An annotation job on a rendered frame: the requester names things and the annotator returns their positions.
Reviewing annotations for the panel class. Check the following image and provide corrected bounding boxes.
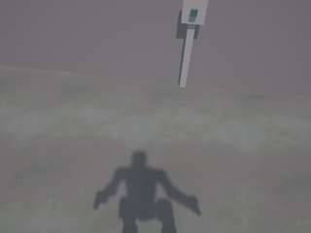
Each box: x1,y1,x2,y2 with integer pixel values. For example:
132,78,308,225
180,0,209,87

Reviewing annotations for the button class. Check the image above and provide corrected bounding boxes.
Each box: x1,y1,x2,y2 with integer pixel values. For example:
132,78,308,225
190,8,198,17

